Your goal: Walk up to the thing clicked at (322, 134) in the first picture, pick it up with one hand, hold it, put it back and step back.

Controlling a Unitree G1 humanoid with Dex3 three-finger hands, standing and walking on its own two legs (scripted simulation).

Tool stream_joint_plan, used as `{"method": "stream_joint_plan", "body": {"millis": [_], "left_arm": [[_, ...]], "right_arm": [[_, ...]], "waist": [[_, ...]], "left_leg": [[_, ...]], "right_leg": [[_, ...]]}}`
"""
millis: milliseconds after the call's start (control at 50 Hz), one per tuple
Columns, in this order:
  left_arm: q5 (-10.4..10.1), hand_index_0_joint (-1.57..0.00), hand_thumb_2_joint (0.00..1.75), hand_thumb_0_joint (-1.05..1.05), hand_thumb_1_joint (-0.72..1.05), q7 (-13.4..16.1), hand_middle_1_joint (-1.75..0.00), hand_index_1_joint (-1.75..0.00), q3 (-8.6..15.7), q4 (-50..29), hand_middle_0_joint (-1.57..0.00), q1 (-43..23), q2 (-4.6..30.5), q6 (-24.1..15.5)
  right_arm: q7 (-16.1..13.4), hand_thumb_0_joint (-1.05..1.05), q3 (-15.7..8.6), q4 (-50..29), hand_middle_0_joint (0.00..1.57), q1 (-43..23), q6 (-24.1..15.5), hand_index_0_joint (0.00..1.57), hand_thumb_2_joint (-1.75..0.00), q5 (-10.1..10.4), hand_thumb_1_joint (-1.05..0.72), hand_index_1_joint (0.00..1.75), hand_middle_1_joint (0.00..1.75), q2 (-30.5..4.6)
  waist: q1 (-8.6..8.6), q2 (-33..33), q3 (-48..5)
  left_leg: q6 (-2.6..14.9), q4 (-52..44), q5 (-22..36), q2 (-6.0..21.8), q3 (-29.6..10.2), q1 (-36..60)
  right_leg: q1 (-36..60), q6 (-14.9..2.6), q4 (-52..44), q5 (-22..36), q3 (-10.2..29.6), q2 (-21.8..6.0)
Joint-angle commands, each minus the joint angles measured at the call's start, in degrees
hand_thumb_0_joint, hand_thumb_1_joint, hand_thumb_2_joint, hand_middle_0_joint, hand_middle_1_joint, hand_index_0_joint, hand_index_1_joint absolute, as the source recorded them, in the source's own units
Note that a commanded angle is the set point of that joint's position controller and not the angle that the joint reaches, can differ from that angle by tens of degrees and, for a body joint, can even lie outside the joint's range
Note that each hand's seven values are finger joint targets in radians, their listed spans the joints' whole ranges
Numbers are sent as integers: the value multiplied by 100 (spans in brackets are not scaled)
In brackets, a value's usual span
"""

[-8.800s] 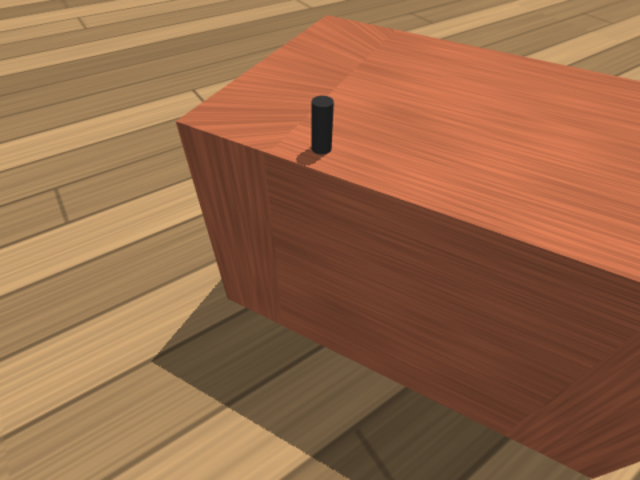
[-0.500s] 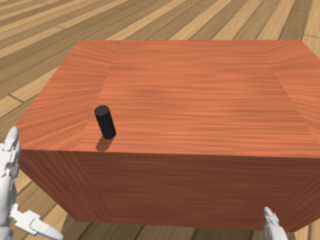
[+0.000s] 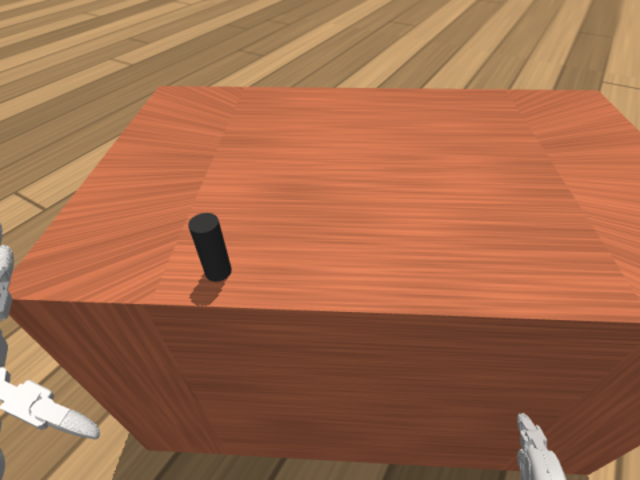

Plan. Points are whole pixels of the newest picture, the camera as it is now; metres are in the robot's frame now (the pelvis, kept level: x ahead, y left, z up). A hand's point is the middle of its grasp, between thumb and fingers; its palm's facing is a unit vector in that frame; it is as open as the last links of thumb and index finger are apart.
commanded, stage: go down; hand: left
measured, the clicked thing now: (211, 248) +0.45 +0.19 +0.04
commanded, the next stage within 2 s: none
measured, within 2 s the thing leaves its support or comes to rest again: neither
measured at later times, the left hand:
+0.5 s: hand (47, 264) +0.31 +0.32 +0.16, palm faces +0.15 -0.98 -0.08, open 17.5 cm
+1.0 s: hand (39, 232) +0.35 +0.35 +0.16, palm faces +0.14 -0.99 -0.01, open 17.6 cm
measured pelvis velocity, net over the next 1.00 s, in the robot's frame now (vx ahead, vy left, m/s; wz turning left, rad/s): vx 0.00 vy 0.00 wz -0.01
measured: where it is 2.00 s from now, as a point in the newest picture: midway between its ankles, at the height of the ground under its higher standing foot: outside the picture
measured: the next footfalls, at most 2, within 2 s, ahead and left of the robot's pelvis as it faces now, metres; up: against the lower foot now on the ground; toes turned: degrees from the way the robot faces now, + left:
none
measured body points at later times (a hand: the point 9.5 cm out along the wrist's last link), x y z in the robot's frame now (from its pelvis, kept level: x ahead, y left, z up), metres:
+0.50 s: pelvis +0.00 +0.01 +0.00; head -0.01 +0.00 +0.45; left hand +0.29 +0.37 +0.16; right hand +0.15 -0.26 -0.08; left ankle +0.00 +0.14 -0.73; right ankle +0.00 -0.13 -0.73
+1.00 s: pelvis +0.00 +0.00 +0.00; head +0.01 +0.01 +0.45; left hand +0.34 +0.40 +0.17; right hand +0.15 -0.25 -0.08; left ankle +0.00 +0.14 -0.73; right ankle +0.00 -0.13 -0.73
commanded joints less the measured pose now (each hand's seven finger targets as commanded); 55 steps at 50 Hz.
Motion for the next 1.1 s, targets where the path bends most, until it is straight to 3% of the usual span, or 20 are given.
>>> {"method": "stream_joint_plan", "body": {"millis": [0,20,60,100,160,220,240,300,340,400,440,540,700,780,820,860,900,940,960,1080], "left_arm": [[-362,-4,7,0,-61,-389,-5,-6,843,-453,-4,-1609,1551,-1],[-436,-4,8,0,-61,-508,-5,-6,851,-629,-4,-2031,1678,31],[-552,-4,8,0,-61,-732,-5,-6,949,-209,-4,-2389,1895,231],[-655,-3,8,0,-56,-978,-5,-6,1054,148,-4,-2648,2089,460],[-843,-3,8,0,-56,-1312,-4,-5,1139,605,-4,-3035,2219,767],[-936,-3,9,0,-55,-1557,-4,-5,1251,1050,-4,-3400,2433,986],[-948,-2,9,0,-54,-1636,-4,-5,1208,1292,-3,-3428,2402,1056],[-982,-2,10,0,-51,-1834,-4,-5,1297,1489,-3,-3784,2605,1178],[-988,-2,10,0,-54,-1906,-4,-5,1352,1580,-3,-4041,2719,1205],[-954,-1,11,0,-52,-2016,-3,-5,1347,1791,-3,-4284,2779,1241],[-969,-2,10,0,-52,-2075,-3,-4,1361,2003,-3,-4383,2823,1260],[-982,-2,10,0,-54,-2250,-4,-5,1404,2498,-2,-5118,3209,1335],[-908,-3,9,0,-56,-2560,-3,-4,1320,3388,-3,-5893,3633,1454],[-864,-2,9,0,-56,-2615,-3,-4,1374,3881,-3,-6013,3767,1396],[-853,-3,9,0,-58,-2629,-3,-4,1395,3962,-3,-6168,3915,1339],[-823,-2,10,0,-55,-2654,-3,-4,1337,4035,-3,-6217,3912,1298],[-789,-2,10,0,-55,-2676,-3,-4,1328,4205,-3,-6311,4011,1238],[-804,-3,9,0,-57,-2676,-4,-5,1382,4124,-3,-6507,4125,1195],[-787,-2,9,0,-55,-2672,-3,-4,1371,4345,-3,-6397,4095,1191],[-737,-3,9,0,-55,-2640,-4,-5,1418,4419,-4,-6389,4261,1163]], "right_arm": [[-144,0,-19,-811,5,-724,-317,5,-6,53,51,5,5,-645],[-176,0,35,-604,5,-748,-314,5,-5,66,51,5,5,-538],[-278,0,-100,-666,5,-762,-331,5,-6,62,51,5,5,-807],[-304,0,228,-596,5,-651,-347,5,-6,97,51,5,5,-539],[-376,0,152,-826,5,-750,-423,5,-6,106,51,5,5,-809],[-388,0,312,-829,5,-567,-483,5,-6,120,52,5,5,-727],[-413,0,170,-912,5,-566,-507,5,-6,123,52,5,5,-892],[-423,0,243,-759,5,-393,-559,5,-6,108,52,5,5,-837],[-439,0,99,-1010,5,-507,-632,5,-6,95,52,5,5,-1070],[-434,0,309,-940,5,-432,-652,5,-6,80,53,5,5,-856],[-441,0,409,-730,5,-397,-683,5,-5,60,53,5,5,-747],[-542,0,395,-655,5,-527,-787,5,-5,43,54,5,5,-855],[-704,0,475,-553,5,-390,-912,5,-5,-7,55,5,5,-942],[-724,0,617,-531,5,-359,-943,5,-5,-45,55,5,5,-873],[-754,0,528,-745,5,-505,-963,5,-5,-50,55,5,5,-993],[-729,0,714,-662,5,-495,-946,5,-5,-46,55,5,5,-790],[-758,0,537,-633,5,-523,-949,5,-5,-42,55,5,5,-999],[-757,0,663,-746,5,-552,-974,5,-5,-57,55,5,5,-928],[-750,0,727,-568,5,-391,-950,5,-5,-51,55,5,5,-842],[-780,0,586,-370,5,-329,-943,5,-5,-43,54,5,5,-975]], "waist": [[-182,-91,-268],[-136,217,-448],[-215,68,-714],[-155,201,-738],[-174,139,-1081],[-107,220,-1191],[-162,125,-1187],[-115,375,-1204],[-135,213,-1229],[-106,385,-1447],[-73,390,-1193],[-203,462,-1282],[-324,384,-1480],[-311,190,-1556],[-337,222,-1843],[-247,319,-1708],[-315,342,-1655],[-337,460,-1898],[-328,387,-1664],[-378,588,-1957]], "left_leg": [[189,-570,477,-159,325,-176],[177,-566,572,-175,347,-120],[190,-528,841,-155,303,14],[201,-517,919,-176,324,-10],[186,-543,1110,-135,275,100],[166,-541,1272,-122,275,98],[153,-537,1386,-110,272,111],[126,-517,1651,-95,269,138],[139,-518,1598,-92,268,102],[102,-503,1821,-41,232,205],[125,-486,1699,-64,253,33],[179,-531,1146,-116,281,19],[230,-459,1178,-158,267,111],[249,-373,1374,-159,259,81],[247,-321,1559,-169,261,117],[226,-358,1480,-163,246,-13],[207,-388,1267,-133,221,-17],[217,-344,1266,-143,227,103],[217,-368,1132,-136,225,-54],[171,-270,1555,-94,192,70]], "right_leg": [[-132,-69,-615,546,-222,124],[-113,-97,-597,633,-204,109],[-24,-106,-561,880,-211,132],[-9,-108,-580,949,-204,108],[95,-140,-544,1067,-236,146],[110,-166,-520,1166,-254,164],[68,-170,-500,1256,-254,178],[13,-194,-453,1447,-253,180],[-27,-179,-468,1403,-242,195],[-4,-203,-422,1512,-246,209],[-82,-186,-453,1438,-241,202],[-245,-169,-571,1087,-193,192],[-447,-145,-612,1183,-181,171],[-469,-116,-575,1352,-174,173],[-345,-107,-539,1551,-150,150],[-398,-134,-529,1444,-166,162],[-553,-155,-542,1207,-176,197],[-522,-144,-556,1237,-166,186],[-578,-144,-564,1098,-175,204],[-617,-182,-464,1421,-168,217]]}}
